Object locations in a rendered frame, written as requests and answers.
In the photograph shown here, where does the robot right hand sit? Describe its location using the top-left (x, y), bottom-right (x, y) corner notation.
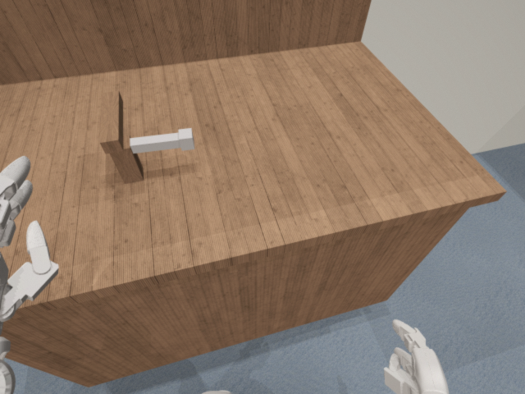
top-left (384, 319), bottom-right (449, 394)

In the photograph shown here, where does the robot left hand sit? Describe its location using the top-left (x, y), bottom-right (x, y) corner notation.
top-left (0, 156), bottom-right (59, 336)

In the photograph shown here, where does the tap lever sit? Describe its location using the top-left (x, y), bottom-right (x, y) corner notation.
top-left (130, 128), bottom-right (194, 153)

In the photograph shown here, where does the counter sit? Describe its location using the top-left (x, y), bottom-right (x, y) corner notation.
top-left (0, 0), bottom-right (507, 387)

